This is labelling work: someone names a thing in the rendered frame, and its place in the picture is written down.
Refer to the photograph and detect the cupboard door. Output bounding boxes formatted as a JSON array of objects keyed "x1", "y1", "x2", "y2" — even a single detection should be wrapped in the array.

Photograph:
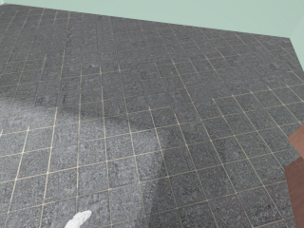
[{"x1": 287, "y1": 124, "x2": 304, "y2": 160}]

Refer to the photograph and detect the robot left hand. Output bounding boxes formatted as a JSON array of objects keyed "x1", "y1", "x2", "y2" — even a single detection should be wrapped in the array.
[{"x1": 65, "y1": 210, "x2": 92, "y2": 228}]

